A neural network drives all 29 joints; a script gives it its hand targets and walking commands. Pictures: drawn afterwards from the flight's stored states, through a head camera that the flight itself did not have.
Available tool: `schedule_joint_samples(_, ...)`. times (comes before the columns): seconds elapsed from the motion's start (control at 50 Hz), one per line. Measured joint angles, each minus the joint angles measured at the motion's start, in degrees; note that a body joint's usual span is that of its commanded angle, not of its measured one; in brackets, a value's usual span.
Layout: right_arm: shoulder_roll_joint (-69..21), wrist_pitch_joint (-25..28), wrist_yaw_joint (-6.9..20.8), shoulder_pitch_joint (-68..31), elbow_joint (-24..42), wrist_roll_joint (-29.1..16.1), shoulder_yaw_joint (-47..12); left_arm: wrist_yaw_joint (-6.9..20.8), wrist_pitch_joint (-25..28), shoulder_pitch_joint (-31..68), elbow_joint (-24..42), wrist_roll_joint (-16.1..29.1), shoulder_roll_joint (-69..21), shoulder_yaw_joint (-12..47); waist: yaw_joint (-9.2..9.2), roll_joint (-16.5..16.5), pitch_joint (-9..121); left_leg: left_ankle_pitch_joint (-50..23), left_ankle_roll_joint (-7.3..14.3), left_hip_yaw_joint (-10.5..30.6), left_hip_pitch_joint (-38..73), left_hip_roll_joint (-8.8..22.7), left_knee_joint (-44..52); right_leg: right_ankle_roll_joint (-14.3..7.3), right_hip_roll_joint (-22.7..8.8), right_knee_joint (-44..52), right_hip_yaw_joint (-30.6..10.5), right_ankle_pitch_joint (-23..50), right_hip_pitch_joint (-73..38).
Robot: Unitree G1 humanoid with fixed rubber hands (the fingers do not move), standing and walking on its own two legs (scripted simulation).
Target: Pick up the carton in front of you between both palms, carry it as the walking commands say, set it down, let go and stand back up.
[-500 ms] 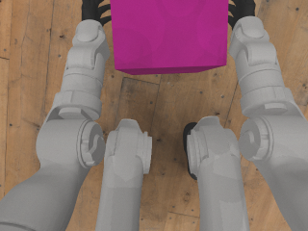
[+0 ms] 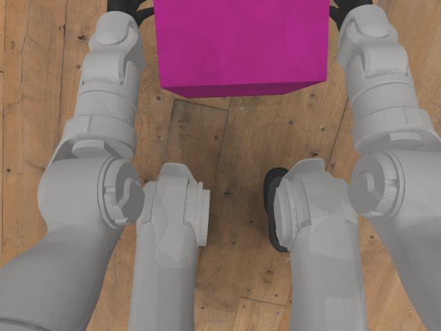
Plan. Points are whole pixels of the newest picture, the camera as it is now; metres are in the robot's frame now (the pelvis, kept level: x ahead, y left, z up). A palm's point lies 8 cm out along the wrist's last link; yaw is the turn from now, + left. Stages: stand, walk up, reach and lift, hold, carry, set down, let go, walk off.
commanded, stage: set down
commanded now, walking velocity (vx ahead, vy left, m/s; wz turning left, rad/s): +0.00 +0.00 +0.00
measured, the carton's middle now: (236, 29) +0.53 -0.02 -0.24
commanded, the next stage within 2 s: let go in 1.52 s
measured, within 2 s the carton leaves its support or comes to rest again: neither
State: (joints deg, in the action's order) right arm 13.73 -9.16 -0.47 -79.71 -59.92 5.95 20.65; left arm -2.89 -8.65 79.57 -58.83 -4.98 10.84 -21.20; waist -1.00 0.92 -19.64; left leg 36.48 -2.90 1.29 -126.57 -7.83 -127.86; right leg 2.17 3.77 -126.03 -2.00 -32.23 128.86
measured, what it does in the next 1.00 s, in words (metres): rises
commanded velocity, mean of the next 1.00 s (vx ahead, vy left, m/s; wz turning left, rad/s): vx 0.00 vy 0.00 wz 0.00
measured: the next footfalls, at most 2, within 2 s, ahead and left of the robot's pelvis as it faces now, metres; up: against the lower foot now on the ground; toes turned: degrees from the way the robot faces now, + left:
none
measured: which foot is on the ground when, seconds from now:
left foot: down 0.00-1.00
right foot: down 0.00-1.00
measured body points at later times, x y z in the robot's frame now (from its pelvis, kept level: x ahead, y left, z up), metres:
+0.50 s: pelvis +0.00 +0.00 -0.01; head +0.37 -0.01 +0.24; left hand +0.55 +0.18 -0.19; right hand +0.54 -0.22 -0.19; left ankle +0.10 +0.11 -0.33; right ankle +0.12 -0.12 -0.33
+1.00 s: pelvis +0.01 +0.00 +0.10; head +0.34 -0.01 +0.40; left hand +0.56 +0.17 -0.02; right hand +0.55 -0.22 -0.02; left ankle +0.10 +0.11 -0.33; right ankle +0.12 -0.12 -0.33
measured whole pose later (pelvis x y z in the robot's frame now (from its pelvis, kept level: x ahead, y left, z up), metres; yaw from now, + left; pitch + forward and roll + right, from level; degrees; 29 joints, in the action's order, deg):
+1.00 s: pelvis +0.01 +0.00 +0.10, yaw +0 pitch +46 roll +1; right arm 18.9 -7.2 -3.7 -71.8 -55.2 -4.4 13.5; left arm -5.8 -7.7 71.5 -53.9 4.8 16.1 -13.4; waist -0.3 0.3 -1.3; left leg 32.1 -1.2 0.8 -120.0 -3.8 -106.4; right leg 0.7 2.4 -105.1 -1.5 -28.6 122.1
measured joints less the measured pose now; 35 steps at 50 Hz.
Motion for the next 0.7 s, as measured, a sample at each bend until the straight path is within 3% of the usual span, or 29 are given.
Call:
schedule_joint_samples(0.16, 0.5, 0.3, 1.8, -1.4, -0.9, 1.1, 1.0, 1.4, 0.3, 1.2, -0.3, -1.3, 0.5, -0.9, -0.02, -0.1, -1.4, -0.3, 0.1, -0.1, 0.3, 0.4, -0.1, -0.1, -0.3, -0.1, 0.2, 0.3, -0.4)
schedule_joint_samples(0.24, 1.3, 2.5, 1.2, -2.5, -3.1, 0.7, 0.8, 1.4, 2.1, 2.1, -1.9, -1.1, 1.1, 0.2, 0.20, -0.2, -2.9, -0.3, 0.0, -0.2, 0.8, 0.7, -0.3, -0.1, -0.4, -0.3, 0.3, 0.2, -0.8)
schedule_joint_samples(0.3, 3.2, 4.8, -1.2, -2.5, -5.4, -2.4, -1.7, -0.7, 3.6, 2.4, -4.2, 2.4, 3.4, 4.2, 0.32, -0.5, -4.3, -0.1, 0.1, -0.2, 1.2, 1.1, -0.4, -0.2, -0.5, -0.4, 0.5, 0.1, -1.2)
schedule_joint_samples(0.4, 7.7, 7.1, -3.3, -1.3, -6.9, -11.4, -8.2, -2.6, 5.6, 1.3, -5.6, 11.5, 8.0, 11.2, 0.36, -0.5, -4.7, 0.3, 0.6, -0.5, 0.6, 2.1, -1.0, -0.8, -1.3, -0.9, 1.0, -0.3, -0.6)
schedule_joint_samples(0.54, 10.2, 7.3, -3.9, -0.1, -3.4, -18.9, -14.4, -3.4, 5.8, -0.4, -1.6, 17.9, 10.1, 16.3, 0.49, -0.5, -2.3, 0.3, 1.2, -0.9, -1.0, 3.1, -1.6, -1.4, -1.9, -1.6, 1.5, -0.4, 0.9)
schedule_joint_samples(0.7, 7.7, 3.3, -5.1, 4.0, 4.8, -16.8, -12.8, -4.9, 2.0, -5.1, 6.6, 16.3, 7.9, 14.5, 0.41, -0.4, 4.3, -0.5, 1.6, -1.1, 1.4, 3.5, 3.9, -1.3, -1.7, 3.7, 1.0, 0.1, -1.5)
